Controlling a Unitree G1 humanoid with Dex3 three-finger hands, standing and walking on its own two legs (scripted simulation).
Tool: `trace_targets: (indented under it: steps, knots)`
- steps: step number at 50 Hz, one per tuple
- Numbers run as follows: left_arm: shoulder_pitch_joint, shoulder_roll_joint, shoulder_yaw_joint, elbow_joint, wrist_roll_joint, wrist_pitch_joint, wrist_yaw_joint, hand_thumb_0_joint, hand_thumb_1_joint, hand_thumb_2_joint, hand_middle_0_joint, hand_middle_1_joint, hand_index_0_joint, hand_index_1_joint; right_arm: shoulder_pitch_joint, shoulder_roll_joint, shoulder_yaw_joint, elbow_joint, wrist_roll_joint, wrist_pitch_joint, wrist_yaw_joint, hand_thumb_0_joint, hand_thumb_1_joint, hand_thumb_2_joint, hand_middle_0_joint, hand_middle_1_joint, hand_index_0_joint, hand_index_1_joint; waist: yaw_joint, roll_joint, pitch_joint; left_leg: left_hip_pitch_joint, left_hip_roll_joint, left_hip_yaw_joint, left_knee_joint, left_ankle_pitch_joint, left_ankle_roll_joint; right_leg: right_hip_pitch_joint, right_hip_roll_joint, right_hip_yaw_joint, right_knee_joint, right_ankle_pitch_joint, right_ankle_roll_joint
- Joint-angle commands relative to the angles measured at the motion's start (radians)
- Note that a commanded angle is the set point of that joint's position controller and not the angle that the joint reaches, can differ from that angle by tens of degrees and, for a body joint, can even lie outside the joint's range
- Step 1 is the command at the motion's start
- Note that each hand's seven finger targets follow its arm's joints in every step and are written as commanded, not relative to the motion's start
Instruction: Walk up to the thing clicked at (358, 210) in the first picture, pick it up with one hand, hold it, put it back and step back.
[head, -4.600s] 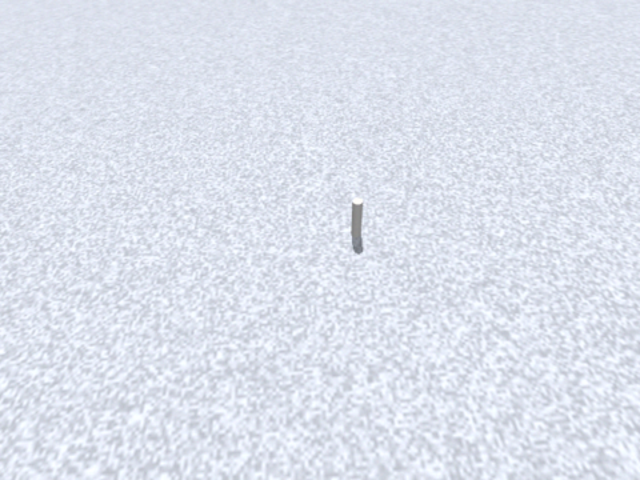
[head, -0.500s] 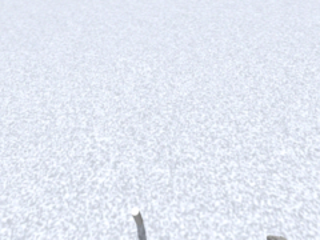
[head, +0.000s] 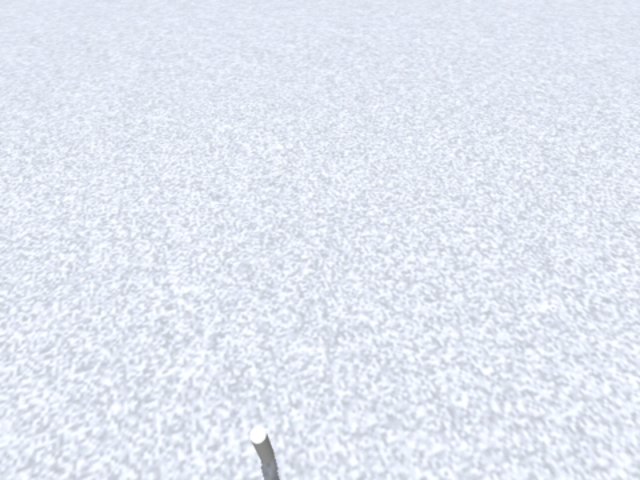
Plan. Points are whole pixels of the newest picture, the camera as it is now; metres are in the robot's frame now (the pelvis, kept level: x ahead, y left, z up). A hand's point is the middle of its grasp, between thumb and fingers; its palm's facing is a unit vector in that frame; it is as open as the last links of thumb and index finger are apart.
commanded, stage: walk up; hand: left
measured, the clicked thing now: (262, 445) +0.37 +0.19 -0.68
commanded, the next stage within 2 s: stand in 0.40 s
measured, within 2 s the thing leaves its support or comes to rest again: neither
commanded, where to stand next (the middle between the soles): +0.07 -0.01 m, yaw +0 degrees
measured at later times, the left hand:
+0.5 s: hand out of the picture +0.08 +0.25 -0.16, palm faces +0.00 -0.94 -0.33, open 7.4 cm
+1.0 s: hand out of the picture +0.11 +0.24 -0.15, palm faces -0.01 -0.94 -0.34, open 7.4 cm
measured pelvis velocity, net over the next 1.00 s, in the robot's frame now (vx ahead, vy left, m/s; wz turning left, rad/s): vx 0.03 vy -0.01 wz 0.00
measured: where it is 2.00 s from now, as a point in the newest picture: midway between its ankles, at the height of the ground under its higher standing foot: outside the picture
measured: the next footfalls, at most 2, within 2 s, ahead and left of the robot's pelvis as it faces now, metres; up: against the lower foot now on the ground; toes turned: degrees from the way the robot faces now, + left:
none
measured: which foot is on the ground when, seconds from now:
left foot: down 0.00-1.00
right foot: down 0.00-1.00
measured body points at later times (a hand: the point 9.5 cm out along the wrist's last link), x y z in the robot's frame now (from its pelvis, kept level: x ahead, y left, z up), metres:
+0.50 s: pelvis +0.01 +0.00 +0.00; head +0.02 +0.00 +0.45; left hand +0.08 +0.30 -0.13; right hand +0.10 -0.30 -0.13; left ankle +0.05 +0.12 -0.75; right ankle +0.00 -0.13 -0.75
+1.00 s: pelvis +0.03 -0.01 +0.00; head +0.04 -0.01 +0.45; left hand +0.11 +0.29 -0.13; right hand +0.11 -0.31 -0.13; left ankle +0.05 +0.12 -0.75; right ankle +0.00 -0.13 -0.75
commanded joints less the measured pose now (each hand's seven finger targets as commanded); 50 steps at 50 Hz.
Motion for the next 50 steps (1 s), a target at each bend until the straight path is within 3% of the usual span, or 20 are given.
trace_targets:
  steps: [1, 8, 16, 19, 22, 24, 31, 35, 42, 50]
  knots:
    - [-0.026, 0.212, 0.037, -0.052, 0.006, -0.023, 0.015, 0.0, 0.9, 0.9, -0.2, -0.3, -0.2, -0.3, -0.071, -0.213, -0.036, -0.068, -0.003, -0.029, -0.014, 0.0, -0.9, -0.9, 0.2, 0.3, 0.2, 0.3, 0.01, 0.029, -0.104, 0.029, 0.115, -0.115, -0.068, -0.014, 0.025, 0.021, -0.1, 0.096, -0.065, 0.017, -0.038]
    - [-0.032, 0.206, 0.036, -0.048, 0.003, -0.02, 0.016, 0.0, 0.9, 0.9, -0.2, -0.3, -0.2, -0.3, -0.059, -0.217, -0.038, -0.064, -0.004, -0.027, -0.016, 0.0, -0.9, -0.9, 0.2, 0.3, 0.2, 0.3, 0.002, 0.029, -0.085, 0.027, 0.112, -0.117, -0.072, -0.024, 0.024, 0.003, -0.098, 0.091, -0.062, 0.026, -0.035]
    - [-0.025, 0.207, 0.038, -0.046, 0.003, -0.021, 0.019, 0.0, 0.9, 0.9, -0.2, -0.3, -0.2, -0.3, -0.055, -0.202, -0.037, -0.066, -0.001, -0.025, -0.017, 0.0, -0.9, -0.9, 0.2, 0.3, 0.2, 0.3, 0.003, -0.003, -0.082, 0.057, 0.107, -0.101, -0.051, 0.056, 0.022, -0.009, -0.101, 0.096, -0.068, 0.058, -0.03]
    - [-0.024, 0.207, 0.038, -0.049, 0.005, -0.021, 0.019, 0.0, 0.9, 0.9, -0.2, -0.3, -0.2, -0.3, -0.06, -0.208, -0.038, -0.068, -0.001, -0.022, -0.016, 0.0, -0.9, -0.9, 0.2, 0.3, 0.2, 0.3, 0.002, 0.009, -0.087, 0.052, 0.109, -0.104, -0.058, 0.023, 0.024, 0.001, -0.103, 0.093, -0.071, 0.051, -0.03]
    - [-0.021, 0.22, 0.034, -0.052, 0.012, -0.024, 0.023, 0.0, 0.9, 0.9, -0.2, -0.3, -0.2, -0.3, -0.042, -0.209, -0.038, -0.07, -0.011, -0.017, -0.016, 0.0, -0.9, -0.9, 0.2, 0.3, 0.2, 0.3, -0.005, 0.012, -0.09, 0.049, 0.111, -0.107, -0.079, -0.065, 0.018, -0.022, -0.106, 0.094, -0.073, -0.043, -0.034]
    - [-0.011, 0.213, 0.031, -0.051, 0.012, -0.024, 0.024, 0.0, 0.9, 0.9, -0.2, -0.3, -0.2, -0.3, -0.059, -0.213, -0.04, -0.073, -0.009, -0.015, -0.015, 0.0, -0.9, -0.9, 0.2, 0.3, 0.2, 0.3, 0.003, 0.021, -0.065, 0.045, 0.112, -0.108, -0.074, -0.069, 0.022, -0.036, -0.108, 0.095, -0.077, -0.045, -0.033]
    - [-0.002, 0.216, 0.03, -0.058, 0.009, -0.034, 0.026, 0.0, 0.9, 0.9, -0.2, -0.3, -0.2, -0.3, -0.057, -0.21, -0.039, -0.077, -0.007, -0.023, -0.015, 0.0, -0.9, -0.9, 0.2, 0.3, 0.2, 0.3, 0.005, 0.022, -0.1, 0.088, 0.118, -0.097, -0.038, 0.113, 0.027, -0.004, -0.119, 0.094, -0.069, 0.081, -0.029]
    - [-0.007, 0.22, 0.032, -0.06, 0.009, -0.031, 0.026, 0.0, 0.9, 0.9, -0.2, -0.3, -0.2, -0.3, -0.048, -0.209, -0.038, -0.075, -0.007, -0.02, -0.017, 0.0, -0.9, -0.9, 0.2, 0.3, 0.2, 0.3, 0.002, 0.021, -0.096, 0.083, 0.116, -0.096, -0.05, 0.078, 0.022, -0.003, -0.116, 0.091, -0.066, 0.057, -0.032]
    - [-0.005, 0.22, 0.032, -0.061, 0.007, -0.031, 0.029, 0.0, 0.9, 0.9, -0.2, -0.3, -0.2, -0.3, -0.046, -0.211, -0.038, -0.073, -0.006, -0.02, -0.019, 0.0, -0.9, -0.9, 0.2, 0.3, 0.2, 0.3, 0.005, 0.002, -0.102, 0.096, 0.12, -0.092, -0.04, 0.167, 0.018, 0.024, -0.116, 0.086, -0.066, 0.133, -0.029]
    - [-0.008, 0.221, 0.033, -0.067, 0.009, -0.03, 0.03, 0.0, 0.9, 0.9, -0.2, -0.3, -0.2, -0.3, -0.046, -0.213, -0.038, -0.075, -0.007, -0.018, -0.02, 0.0, -0.9, -0.9, 0.2, 0.3, 0.2, 0.3, 0.004, 0.012, -0.109, 0.106, 0.12, -0.082, -0.04, 0.152, 0.017, 0.033, -0.119, 0.092, -0.071, 0.138, -0.031]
